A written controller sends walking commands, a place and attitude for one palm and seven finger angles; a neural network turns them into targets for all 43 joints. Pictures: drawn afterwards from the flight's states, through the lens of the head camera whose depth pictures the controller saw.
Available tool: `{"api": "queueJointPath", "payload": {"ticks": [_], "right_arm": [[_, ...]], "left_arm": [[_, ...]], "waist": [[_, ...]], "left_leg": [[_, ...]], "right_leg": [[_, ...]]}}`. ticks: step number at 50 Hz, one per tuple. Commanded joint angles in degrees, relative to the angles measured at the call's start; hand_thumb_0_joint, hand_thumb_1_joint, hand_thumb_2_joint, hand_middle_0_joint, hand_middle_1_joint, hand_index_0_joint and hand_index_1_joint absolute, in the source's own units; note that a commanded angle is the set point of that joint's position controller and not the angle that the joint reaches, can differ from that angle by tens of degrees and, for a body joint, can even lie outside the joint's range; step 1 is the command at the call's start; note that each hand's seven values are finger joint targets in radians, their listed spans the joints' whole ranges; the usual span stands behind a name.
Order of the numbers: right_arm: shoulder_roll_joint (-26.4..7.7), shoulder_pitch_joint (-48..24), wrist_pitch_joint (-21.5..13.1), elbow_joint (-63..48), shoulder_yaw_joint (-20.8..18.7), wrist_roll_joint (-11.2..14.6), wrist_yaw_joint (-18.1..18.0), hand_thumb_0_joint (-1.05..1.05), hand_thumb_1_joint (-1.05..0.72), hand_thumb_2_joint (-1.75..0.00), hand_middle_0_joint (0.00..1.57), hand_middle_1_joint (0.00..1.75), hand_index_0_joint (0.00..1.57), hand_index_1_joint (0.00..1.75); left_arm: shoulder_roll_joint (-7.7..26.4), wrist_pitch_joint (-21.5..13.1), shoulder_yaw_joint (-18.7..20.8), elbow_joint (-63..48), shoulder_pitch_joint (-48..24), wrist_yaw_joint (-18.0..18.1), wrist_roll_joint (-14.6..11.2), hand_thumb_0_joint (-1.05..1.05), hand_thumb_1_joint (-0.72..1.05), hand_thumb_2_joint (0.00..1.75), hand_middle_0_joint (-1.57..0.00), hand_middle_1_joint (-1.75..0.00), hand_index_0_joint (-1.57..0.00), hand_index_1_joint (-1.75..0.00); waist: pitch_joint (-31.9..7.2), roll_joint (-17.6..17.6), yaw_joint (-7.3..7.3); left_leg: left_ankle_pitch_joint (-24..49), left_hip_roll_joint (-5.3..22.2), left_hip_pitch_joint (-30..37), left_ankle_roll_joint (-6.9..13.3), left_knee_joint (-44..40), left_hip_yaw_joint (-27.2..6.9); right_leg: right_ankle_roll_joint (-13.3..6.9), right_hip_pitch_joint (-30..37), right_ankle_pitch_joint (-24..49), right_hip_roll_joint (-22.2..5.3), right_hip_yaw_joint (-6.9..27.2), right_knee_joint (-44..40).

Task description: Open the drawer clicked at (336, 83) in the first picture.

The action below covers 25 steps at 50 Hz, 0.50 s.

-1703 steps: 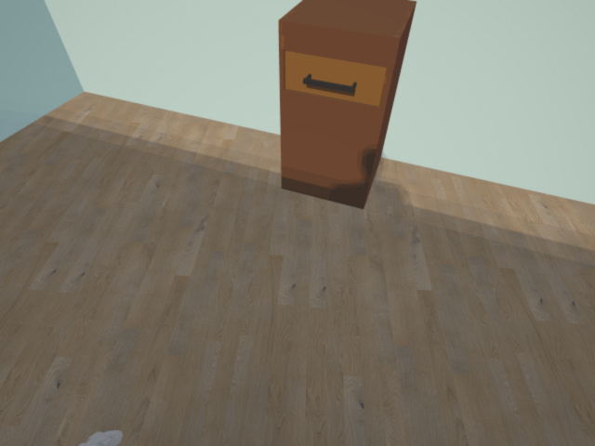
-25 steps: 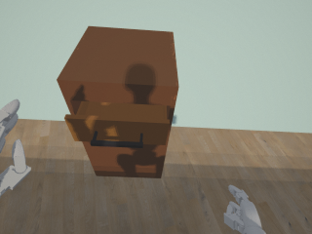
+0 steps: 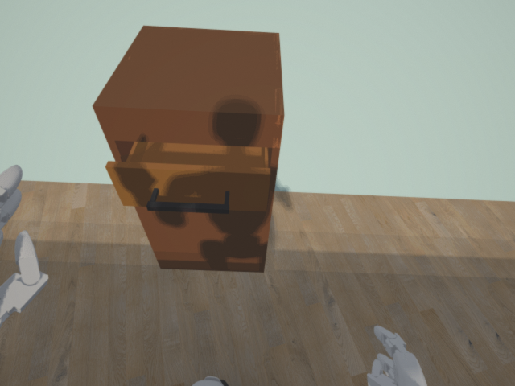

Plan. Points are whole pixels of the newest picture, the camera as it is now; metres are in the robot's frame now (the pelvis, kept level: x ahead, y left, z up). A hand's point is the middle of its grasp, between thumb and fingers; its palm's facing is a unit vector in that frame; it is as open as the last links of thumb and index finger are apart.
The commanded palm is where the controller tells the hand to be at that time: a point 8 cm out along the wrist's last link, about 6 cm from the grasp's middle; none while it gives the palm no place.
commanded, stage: step back with the hand held close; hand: left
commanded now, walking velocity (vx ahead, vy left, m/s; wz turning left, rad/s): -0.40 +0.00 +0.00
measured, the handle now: (190, 201) +0.55 +0.18 -0.13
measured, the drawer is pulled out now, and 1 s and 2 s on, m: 0.09 0.09 0.09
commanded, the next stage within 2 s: stop stepping back and stand still in 0.38 s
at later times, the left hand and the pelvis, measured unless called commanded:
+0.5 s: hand (18, 362) +0.12 +0.22 +0.17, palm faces +0.33 -0.82 -0.46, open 7.4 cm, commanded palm +0.06 +0.26 +0.19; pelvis -0.06 -0.02 +0.01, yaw +2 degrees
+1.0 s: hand out of the picture +0.06 +0.21 +0.17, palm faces +0.38 -0.81 -0.44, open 7.4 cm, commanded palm +0.00 +0.25 +0.19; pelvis -0.11 -0.03 +0.02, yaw +3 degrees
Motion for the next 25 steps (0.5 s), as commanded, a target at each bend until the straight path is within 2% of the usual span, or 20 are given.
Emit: {"api": "queueJointPath", "payload": {"ticks": [1,2,3,4,6,8,10,12,13,14,15,16,17,18,19,20,21,22,23,25], "right_arm": [[-9.2,-7.4,-1.8,-10.6,-4.2,2.9,0.8,0.00,-0.90,-0.90,0.20,0.30,0.20,0.30],[-9.9,-7.6,-1.1,-9.0,-5.5,3.0,1.3,0.00,-0.90,-0.90,0.20,0.30,0.20,0.30],[-8.5,-6.5,-0.1,-7.7,-5.2,2.1,1.2,0.00,-0.90,-0.90,0.20,0.30,0.20,0.30],[-7.4,-5.8,0.7,-7.5,-4.8,2.1,1.2,0.00,-0.90,-0.90,0.20,0.30,0.20,0.30],[-5.8,-7.4,1.4,-9.4,-3.0,2.5,0.2,0.00,-0.90,-0.90,0.20,0.30,0.20,0.30],[-6.1,-8.6,1.8,-9.9,-2.7,2.6,-1.1,0.00,-0.90,-0.90,0.20,0.30,0.20,0.30],[-6.7,-6.4,2.0,-9.3,-2.6,2.3,-1.6,0.00,-0.90,-0.90,0.20,0.30,0.20,0.30],[-7.6,-4.5,2.6,-8.7,-3.2,2.5,-1.4,0.00,-0.90,-0.90,0.20,0.30,0.20,0.30],[-8.0,-3.5,3.3,-8.9,-3.5,2.8,-1.3,0.00,-0.90,-0.90,0.20,0.30,0.20,0.30],[-9.2,-3.8,3.5,-10.1,-4.3,3.1,-1.2,0.00,-0.90,-0.90,0.20,0.30,0.20,0.30],[-9.5,-3.4,3.4,-10.5,-5.4,3.5,-0.7,0.00,-0.90,-0.90,0.20,0.30,0.20,0.30],[-9.5,-2.4,2.6,-10.9,-6.0,4.1,0.2,0.00,-0.90,-0.90,0.20,0.30,0.20,0.30],[-9.3,-2.9,1.9,-10.9,-6.7,4.2,0.6,0.00,-0.90,-0.90,0.20,0.30,0.20,0.30],[-8.4,-5.6,1.8,-11.9,-5.7,3.3,0.6,0.00,-0.90,-0.90,0.20,0.30,0.20,0.30],[-8.7,-6.2,1.5,-12.1,-5.2,2.6,0.8,0.00,-0.90,-0.90,0.20,0.30,0.20,0.30],[-8.9,-6.5,1.1,-11.9,-5.0,2.2,1.1,0.00,-0.90,-0.90,0.20,0.30,0.20,0.30],[-9.1,-6.5,0.4,-11.6,-4.9,2.0,1.2,0.00,-0.90,-0.90,0.20,0.30,0.20,0.30],[-9.1,-6.1,-0.4,-11.0,-5.1,1.9,1.1,0.00,-0.90,-0.90,0.20,0.30,0.20,0.30],[-9.0,-6.1,-0.8,-10.5,-4.9,1.9,1.2,0.00,-0.90,-0.90,0.20,0.30,0.20,0.30],[-8.9,-5.5,-0.9,-10.0,-4.6,2.4,1.8,0.00,-0.90,-0.90,0.20,0.30,0.20,0.30]], "left_arm": [[10.2,-4.2,7.0,-13.0,0.2,0.1,0.2,0.00,0.90,0.90,-0.20,-0.30,-0.20,-0.30],[11.3,-3.7,7.7,-12.5,-0.8,0.7,0.3,0.00,0.90,0.90,-0.20,-0.30,-0.20,-0.30],[8.5,-2.6,5.5,-9.7,1.0,1.3,0.2,0.00,0.90,0.90,-0.20,-0.30,-0.20,-0.30],[7.9,-3.1,5.5,-9.3,2.4,0.5,1.1,0.00,0.90,0.90,-0.20,-0.30,-0.20,-0.30],[9.6,-4.1,5.7,-9.2,0.3,0.7,1.5,0.00,0.90,0.90,-0.20,-0.30,-0.20,-0.30],[10.4,-4.3,5.4,-9.9,-2.9,1.3,1.8,0.00,0.90,0.90,-0.20,-0.30,-0.20,-0.30],[9.4,-4.6,4.9,-9.3,-2.9,1.6,1.8,0.00,0.90,0.90,-0.20,-0.30,-0.20,-0.30],[9.1,-4.8,4.3,-9.4,-2.1,1.2,1.5,0.00,0.90,0.90,-0.20,-0.30,-0.20,-0.30],[9.0,-5.5,4.4,-10.2,-2.1,1.0,1.1,0.00,0.90,0.90,-0.20,-0.30,-0.20,-0.30],[9.5,-6.2,4.3,-12.1,-3.5,0.6,0.9,0.00,0.90,0.90,-0.20,-0.30,-0.20,-0.30],[10.4,-6.5,5.5,-12.8,-3.5,0.1,1.1,0.00,0.90,0.90,-0.20,-0.30,-0.20,-0.30],[10.3,-6.4,6.0,-13.4,-1.9,-0.5,0.7,0.00,0.90,0.90,-0.20,-0.30,-0.20,-0.30],[9.6,-5.7,6.7,-10.3,2.1,-0.8,0.5,0.00,0.90,0.90,-0.20,-0.30,-0.20,-0.30],[10.3,-5.7,7.4,-13.4,2.3,-1.3,-0.1,0.00,0.90,0.90,-0.20,-0.30,-0.20,-0.30],[10.2,-5.4,7.6,-16.2,0.8,-1.8,-0.1,0.00,0.90,0.90,-0.20,-0.30,-0.20,-0.30],[9.6,-5.1,7.3,-16.7,0.1,-2.0,-0.2,0.00,0.90,0.90,-0.20,-0.30,-0.20,-0.30],[8.7,-5.1,6.6,-17.6,-0.4,-2.0,-0.2,0.00,0.90,0.90,-0.20,-0.30,-0.20,-0.30],[9.4,-4.8,6.9,-18.8,-1.3,-1.9,-0.3,0.00,0.90,0.90,-0.20,-0.30,-0.20,-0.30],[7.7,-4.6,5.6,-18.0,-0.7,-1.8,-0.4,0.00,0.90,0.90,-0.20,-0.30,-0.20,-0.30],[6.8,-4.0,5.0,-15.6,1.2,-1.8,0.2,0.00,0.90,0.90,-0.20,-0.30,-0.20,-0.30]], "waist": [[-6.5,-9.6,1.62],[-6.9,-10.0,2.72],[-5.9,-6.6,0.79],[-8.1,-7.7,-0.37],[-7.2,-7.6,-0.58],[-3.3,-7.2,0.67],[-4.0,-6.9,0.56],[-6.0,-4.9,-0.46],[-8.0,-2.2,-0.48],[-8.8,1.2,-0.03],[-10.9,3.4,0.22],[-13.5,2.7,0.48],[-14.7,3.0,0.73],[-13.6,8.9,1.11],[-11.3,12.0,1.15],[-8.9,12.4,1.20],[-7.4,12.0,1.31],[-7.1,9.5,1.38],[-5.9,8.1,1.40],[-6.0,7.9,1.01]], "left_leg": [[-23.0,-3.0,-2.3,-1.8,13.0,1.4],[-24.7,-5.0,-0.6,-2.4,30.0,0.3],[-22.2,-3.2,-2.1,-2.4,34.9,-3.0],[-18.2,-3.1,-1.3,-2.8,35.3,-0.4],[-17.7,-1.9,-1.0,-2.8,28.2,3.0],[-21.6,-1.2,1.7,-1.8,16.8,3.8],[-20.8,-2.2,5.3,-0.7,4.9,5.7],[-12.9,-2.2,10.3,-0.4,-9.2,6.6],[-3.4,-0.3,12.8,0.1,-14.4,5.8],[12.3,5.4,15.0,1.6,-14.4,0.8],[24.7,10.1,20.5,3.0,-8.7,-2.3],[28.9,11.6,23.9,2.9,-6.9,-0.2],[28.8,11.8,24.8,2.9,-6.0,0.6],[28.0,12.7,18.7,3.7,-8.3,-1.7],[27.3,14.2,14.0,4.0,-10.3,-1.9],[24.5,15.5,9.7,4.9,-11.6,-2.0],[22.4,16.2,7.4,5.6,-11.2,-1.7],[21.2,16.7,8.1,5.8,-11.0,-1.5],[23.4,16.1,9.9,5.4,-9.3,-1.8],[21.4,14.2,13.2,3.8,-6.8,0.4]], "right_leg": [[-5.1,-0.5,-17.3,-23.0,27.0,-22.0],[-8.6,-7.4,-19.6,-30.7,33.4,-27.3],[-7.6,-4.6,-13.0,-28.8,24.9,-24.4],[-4.8,-3.0,-2.0,-23.6,17.2,-19.6],[-4.5,2.1,12.2,-19.6,12.5,-17.1],[-5.4,3.4,16.4,-19.4,12.9,-16.7],[-3.8,7.1,20.4,-17.9,11.5,-15.9],[-1.1,11.3,28.0,-15.2,8.5,-12.6],[1.0,14.2,30.8,-12.9,5.3,-8.7],[3.3,13.4,29.7,-9.5,3.2,-5.1],[4.9,7.3,23.5,-7.7,2.5,-3.5],[5.2,4.7,17.6,-7.2,2.4,-1.8],[5.1,3.3,15.8,-6.4,1.6,-1.2],[3.7,4.5,10.3,-6.5,0.5,2.2],[3.0,5.1,4.0,-5.5,0.2,6.4],[2.9,5.1,-1.7,-4.7,0.6,9.8],[2.8,5.1,-3.2,-4.7,1.2,10.6],[3.0,3.7,-3.6,-4.4,1.3,10.8],[3.0,2.8,-2.7,-5.0,1.0,7.2],[3.2,3.8,0.8,-5.2,-0.4,0.4]]}}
